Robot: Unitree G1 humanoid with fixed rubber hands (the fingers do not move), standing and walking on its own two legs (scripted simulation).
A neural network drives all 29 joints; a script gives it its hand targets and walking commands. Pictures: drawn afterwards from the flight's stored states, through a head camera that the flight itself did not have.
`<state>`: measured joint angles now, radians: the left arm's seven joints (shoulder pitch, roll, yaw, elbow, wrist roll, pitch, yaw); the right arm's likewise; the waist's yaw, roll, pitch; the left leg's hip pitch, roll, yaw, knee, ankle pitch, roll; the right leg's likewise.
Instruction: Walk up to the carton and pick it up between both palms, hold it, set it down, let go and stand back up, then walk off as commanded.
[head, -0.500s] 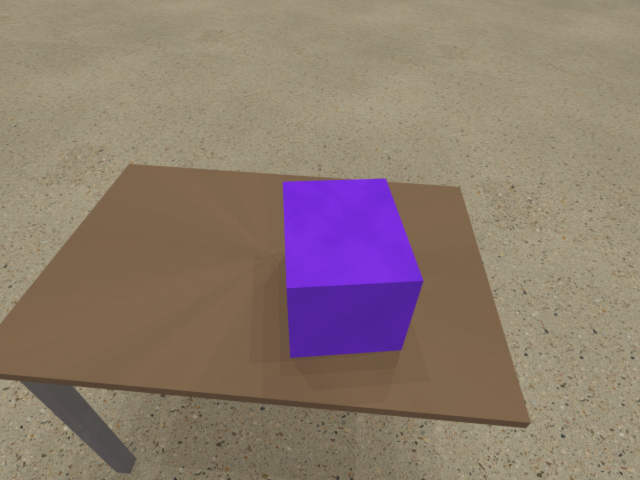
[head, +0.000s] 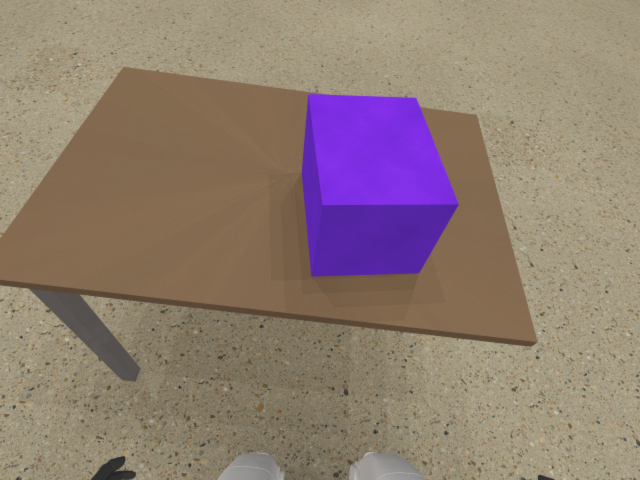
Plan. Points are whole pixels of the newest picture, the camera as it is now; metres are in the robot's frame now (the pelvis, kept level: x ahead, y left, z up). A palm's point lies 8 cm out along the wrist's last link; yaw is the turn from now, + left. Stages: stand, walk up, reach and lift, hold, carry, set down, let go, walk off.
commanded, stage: walk off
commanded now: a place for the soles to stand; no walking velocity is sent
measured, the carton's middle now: (364, 185) +0.58 -0.04 -0.03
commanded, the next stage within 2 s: none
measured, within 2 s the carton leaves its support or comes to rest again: neither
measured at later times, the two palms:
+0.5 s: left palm out of the picture -0.03 +0.30 -0.13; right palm out of the picture -0.05 -0.33 -0.12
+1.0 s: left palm out of the picture -0.12 +0.38 -0.16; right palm out of the picture -0.12 -0.25 -0.10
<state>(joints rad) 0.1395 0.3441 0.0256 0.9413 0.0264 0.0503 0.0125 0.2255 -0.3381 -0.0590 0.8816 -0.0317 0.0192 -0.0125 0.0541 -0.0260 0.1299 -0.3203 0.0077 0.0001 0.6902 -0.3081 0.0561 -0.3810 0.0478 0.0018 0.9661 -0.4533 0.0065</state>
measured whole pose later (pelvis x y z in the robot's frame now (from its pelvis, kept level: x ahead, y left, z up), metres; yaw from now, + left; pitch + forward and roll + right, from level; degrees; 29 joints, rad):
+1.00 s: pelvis -0.20 +0.06 -0.03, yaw -5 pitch -7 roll -4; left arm 0.22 0.44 0.06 0.82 0.03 0.10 0.01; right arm 0.22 -0.35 -0.04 0.74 -0.02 0.03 -0.04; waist 0.05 -0.03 0.24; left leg -0.40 0.00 -0.03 0.89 -0.37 0.05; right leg -0.42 0.11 0.09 1.23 -0.48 -0.02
